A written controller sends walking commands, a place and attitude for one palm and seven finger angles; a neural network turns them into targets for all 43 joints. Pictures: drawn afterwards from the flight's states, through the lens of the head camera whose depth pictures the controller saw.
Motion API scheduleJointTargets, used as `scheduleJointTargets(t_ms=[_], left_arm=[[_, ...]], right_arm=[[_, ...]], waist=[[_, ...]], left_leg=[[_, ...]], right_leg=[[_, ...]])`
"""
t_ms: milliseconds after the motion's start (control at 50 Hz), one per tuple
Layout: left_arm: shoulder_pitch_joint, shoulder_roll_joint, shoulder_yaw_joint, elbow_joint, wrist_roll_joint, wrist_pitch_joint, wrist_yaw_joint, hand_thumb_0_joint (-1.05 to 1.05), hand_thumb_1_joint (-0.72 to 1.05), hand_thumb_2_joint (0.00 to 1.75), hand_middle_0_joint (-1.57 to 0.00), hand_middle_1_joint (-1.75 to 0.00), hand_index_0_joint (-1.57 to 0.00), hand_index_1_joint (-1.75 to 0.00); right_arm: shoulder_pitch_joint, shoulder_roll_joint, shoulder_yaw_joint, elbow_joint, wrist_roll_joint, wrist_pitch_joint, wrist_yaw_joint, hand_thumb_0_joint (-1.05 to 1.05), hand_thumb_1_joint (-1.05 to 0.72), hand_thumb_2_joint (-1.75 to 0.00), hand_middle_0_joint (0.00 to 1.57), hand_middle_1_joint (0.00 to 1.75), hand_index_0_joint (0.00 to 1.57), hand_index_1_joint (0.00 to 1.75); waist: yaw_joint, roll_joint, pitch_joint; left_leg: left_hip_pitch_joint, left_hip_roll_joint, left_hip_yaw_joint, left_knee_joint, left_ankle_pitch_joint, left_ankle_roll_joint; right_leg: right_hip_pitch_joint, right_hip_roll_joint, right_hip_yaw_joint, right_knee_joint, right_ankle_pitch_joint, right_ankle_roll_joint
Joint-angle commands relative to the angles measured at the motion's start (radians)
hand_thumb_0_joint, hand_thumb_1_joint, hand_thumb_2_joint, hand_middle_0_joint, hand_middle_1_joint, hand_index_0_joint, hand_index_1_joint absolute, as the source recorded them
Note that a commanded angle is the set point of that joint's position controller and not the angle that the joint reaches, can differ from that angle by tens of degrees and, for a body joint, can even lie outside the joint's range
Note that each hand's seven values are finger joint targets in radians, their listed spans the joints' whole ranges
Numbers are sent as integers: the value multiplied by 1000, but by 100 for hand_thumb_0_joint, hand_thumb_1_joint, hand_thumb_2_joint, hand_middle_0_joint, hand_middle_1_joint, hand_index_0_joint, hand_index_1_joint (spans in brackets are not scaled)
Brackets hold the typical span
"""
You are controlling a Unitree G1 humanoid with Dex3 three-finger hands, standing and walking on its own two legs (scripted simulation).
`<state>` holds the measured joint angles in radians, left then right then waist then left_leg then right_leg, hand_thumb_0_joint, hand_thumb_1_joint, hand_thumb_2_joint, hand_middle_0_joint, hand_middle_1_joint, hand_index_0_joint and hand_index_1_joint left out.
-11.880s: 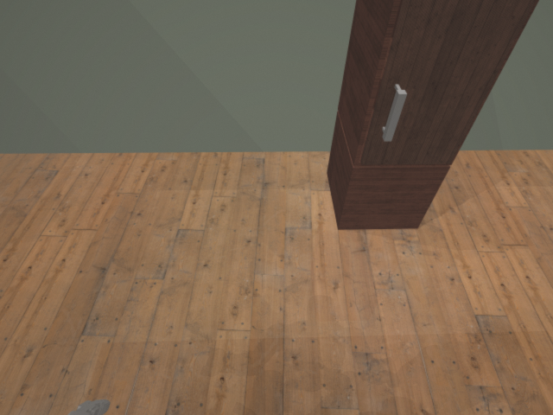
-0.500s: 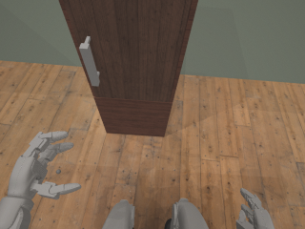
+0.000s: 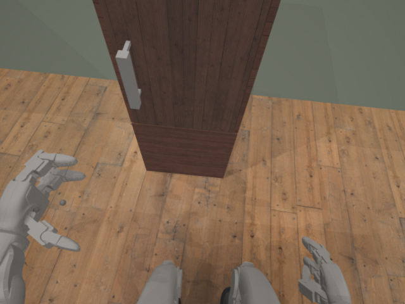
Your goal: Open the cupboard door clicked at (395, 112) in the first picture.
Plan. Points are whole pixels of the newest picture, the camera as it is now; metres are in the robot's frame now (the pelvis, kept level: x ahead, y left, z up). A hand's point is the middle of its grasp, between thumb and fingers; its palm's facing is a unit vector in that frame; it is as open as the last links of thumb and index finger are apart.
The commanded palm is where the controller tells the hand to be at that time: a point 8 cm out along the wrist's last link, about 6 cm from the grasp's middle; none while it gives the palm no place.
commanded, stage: raise the hand with hooked fingers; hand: left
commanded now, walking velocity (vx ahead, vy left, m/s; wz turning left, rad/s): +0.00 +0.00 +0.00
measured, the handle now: (131, 77) +0.62 +0.23 +0.00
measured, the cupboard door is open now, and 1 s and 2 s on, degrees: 0 0 0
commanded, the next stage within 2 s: move the hooked fingers beside the handle in 0.56 s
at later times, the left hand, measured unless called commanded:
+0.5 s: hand (66, 195) +0.29 +0.26 +0.04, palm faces -0.03 -1.00 -0.07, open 14.0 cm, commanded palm +0.27 +0.31 +0.04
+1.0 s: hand (79, 169) +0.34 +0.26 +0.03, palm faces -0.06 -1.00 -0.05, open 14.0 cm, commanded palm +0.32 +0.31 +0.03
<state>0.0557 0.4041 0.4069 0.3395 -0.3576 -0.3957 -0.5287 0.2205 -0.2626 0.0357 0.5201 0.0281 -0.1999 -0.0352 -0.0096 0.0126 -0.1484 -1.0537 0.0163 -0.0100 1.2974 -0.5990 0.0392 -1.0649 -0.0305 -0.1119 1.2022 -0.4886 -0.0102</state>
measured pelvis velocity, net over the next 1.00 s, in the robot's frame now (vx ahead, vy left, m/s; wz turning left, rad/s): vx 0.00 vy -0.01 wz -0.01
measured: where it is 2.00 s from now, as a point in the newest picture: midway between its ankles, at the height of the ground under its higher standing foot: outside the picture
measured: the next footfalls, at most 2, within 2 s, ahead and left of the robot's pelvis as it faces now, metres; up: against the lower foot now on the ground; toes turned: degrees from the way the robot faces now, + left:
none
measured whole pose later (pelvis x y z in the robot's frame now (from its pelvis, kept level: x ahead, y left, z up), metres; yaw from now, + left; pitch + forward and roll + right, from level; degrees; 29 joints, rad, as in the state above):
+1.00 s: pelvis +0.00 -0.01 -0.01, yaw -1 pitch +22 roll -3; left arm -0.22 0.47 0.45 0.57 -0.33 -0.39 -0.57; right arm 0.22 -0.29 0.03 0.55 0.03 -0.15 -0.05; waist -0.05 0.01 -0.15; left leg -1.11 0.03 -0.01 1.32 -0.60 0.03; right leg -1.13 -0.02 -0.11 1.23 -0.49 -0.02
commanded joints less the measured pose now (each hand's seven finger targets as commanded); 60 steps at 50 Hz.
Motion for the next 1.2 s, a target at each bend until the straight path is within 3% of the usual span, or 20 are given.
scheduleJointTargets(t_ms=[0, 40, 80, 120, 200, 360, 480, 540, 600, 640, 700, 800, 840, 940, 980, 1020, 1080, 1100, 1160, 1180], left_arm=[[-150, 244, 126, -150, -38, -50, -20, 0, -50, 30, -30, -120, -30, -120], [-160, 261, 139, -129, -37, -48, -31, 0, -50, 30, -30, -120, -30, -120], [-141, 240, 124, -142, -45, -49, -38, 0, -50, 30, -30, -120, -30, -120], [-112, 245, 131, -134, -50, -45, -44, 0, -50, 30, -30, -120, -30, -120], [-110, 261, 146, -155, -51, -48, -29, 0, -50, 30, -30, -120, -30, -120], [-115, 250, 138, -176, -47, -79, -11, 0, -50, 30, -30, -120, -30, -120], [-129, 246, 131, -133, -47, -67, -22, 0, -50, 30, -30, -120, -30, -120], [-140, 252, 134, -142, -47, -69, -27, 0, -50, 30, -30, -120, -30, -120], [-140, 253, 139, -137, -53, -70, -26, 0, -50, 30, -30, -120, -30, -120], [-139, 247, 134, -131, -50, -73, -31, 0, -50, 30, -30, -120, -30, -120], [-285, 281, 144, -83, -41, -77, -24, 0, -50, 30, -30, -120, -30, -120], [-442, 292, 109, -20, -15, -77, -44, 0, -50, 30, -30, -120, -30, -120], [-434, 310, 119, -10, -6, -69, -51, 0, -50, 30, -30, -120, -30, -120], [-449, 352, 165, 69, 6, -43, -28, 0, -50, 30, -30, -120, -30, -120], [-478, 360, 178, 107, 10, -41, -15, 0, -50, 30, -30, -120, -30, -120], [-503, 380, 196, 127, 14, -53, -11, 0, -50, 30, -30, -120, -30, -120], [-553, 384, 184, 165, 26, -71, -21, 0, -50, 30, -30, -120, -30, -120], [-584, 390, 185, 181, 24, -78, -26, 0, -50, 30, -30, -120, -30, -120], [-683, 388, 160, 230, 39, -91, -46, 0, -50, 30, -30, -120, -30, -120], [-697, 407, 175, 264, 39, -91, -50, 0, -50, 30, -30, -120, -30, -120]], right_arm=[[33, -187, -83, -124, 5, -48, -19, 0, -90, -90, 20, 30, 20, 30], [37, -189, -83, -121, 6, -43, -18, 0, -90, -90, 20, 30, 20, 30], [36, -188, -86, -125, 7, -45, -14, 0, -90, -90, 20, 30, 20, 30], [49, -192, -88, -126, 7, -44, -11, 0, -90, -90, 20, 30, 20, 30], [46, -191, -91, -128, 6, -41, -6, 0, -90, -90, 20, 30, 20, 30], [43, -185, -90, -123, 7, -34, -4, 0, -90, -90, 20, 30, 20, 30], [38, -188, -87, -126, 10, -26, -11, 0, -90, -90, 20, 30, 20, 30], [35, -186, -85, -131, 9, -24, -14, 0, -90, -90, 20, 30, 20, 30], [39, -182, -83, -135, 7, -24, -17, 0, -90, -90, 20, 30, 20, 30], [33, -181, -82, -131, 9, -23, -17, 0, -90, -90, 20, 30, 20, 30], [36, -186, -76, -109, 7, -20, -27, 0, -90, -90, 20, 30, 20, 30], [43, -197, -74, -91, 8, -22, -40, 0, -90, -90, 20, 30, 20, 30], [52, -199, -77, -87, 8, -19, -36, 0, -90, -90, 20, 30, 20, 30], [60, -200, -76, -82, 6, 4, -24, 0, -90, -90, 20, 30, 20, 30], [64, -199, -75, -80, 6, 16, -21, 0, -90, -90, 20, 30, 20, 30], [73, -199, -74, -78, 3, 24, -18, 0, -90, -90, 20, 30, 20, 30], [81, -201, -74, -69, 2, 36, -14, 0, -90, -90, 20, 30, 20, 30], [90, -206, -75, -65, 2, 39, -15, 0, -90, -90, 20, 30, 20, 30], [102, -214, -77, -40, 0, 49, -17, 0, -90, -90, 20, 30, 20, 30], [111, -220, -79, -33, 0, 52, -18, 0, -90, -90, 20, 30, 20, 30]], waist=[[0, 84, -322], [5, 98, -340], [6, 98, -348], [7, 73, -374], [5, 88, -343], [3, 127, -353], [-6, 79, -320], [-2, 100, -328], [-9, 64, -327], [-2, 80, -336], [-31, 69, -286], [-38, 110, -339], [-21, 124, -400], [-10, 107, -399], [-17, 74, -379], [-17, 67, -410], [-28, 105, -397], [-41, 72, -396], [-56, 118, -398], [-60, 82, -395]], left_leg=[[199, -14, -61, -220, 389, -40], [203, -14, -56, -220, 384, -40], [212, -14, -55, -223, 392, -37], [208, -13, -52, -212, 438, -34], [196, -13, -51, -212, 431, -35], [209, -12, -46, -217, 416, -35], [172, -15, -45, -222, 339, -27], [186, -15, -46, -223, 350, -29], [164, -17, -39, -206, 350, -23], [167, -17, -39, -209, 347, -25], [120, -14, -41, -187, 284, -20], [160, -11, -50, -185, 293, -22], [198, -10, -50, -190, 342, -25], [170, -6, -47, -190, 376, -28], [137, -6, -40, -186, 357, -23], [123, -7, -31, -172, 365, -18], [122, -4, -29, -171, 363, -19], [118, -2, -33, -163, 365, -15], [139, 1, -42, -160, 351, -18], [127, 3, -44, -155, 337, -16]], right_leg=[[210, 57, 40, -110, 165, -29], [216, 54, 46, -114, 163, -26], [224, 51, 47, -121, 172, -24], [245, 54, 50, -115, 211, -23], [231, 55, 46, -114, 200, -25], [235, 50, 55, -120, 194, -22], [237, 49, 60, -136, 146, -21], [234, 50, 60, -131, 154, -23], [246, 54, 67, -133, 162, -22], [251, 49, 69, -131, 162, -21], [200, 53, 76, -129, 106, -22], [170, 50, 76, -112, 113, -28], [192, 45, 75, -111, 152, -26], [201, 45, 70, -100, 184, -22], [213, 44, 73, -104, 185, -19], [232, 46, 85, -100, 204, -17], [213, 47, 88, -99, 203, -19], [203, 52, 86, -95, 203, -19], [145, 50, 81, -89, 177, -20], [145, 52, 82, -91, 167, -18]])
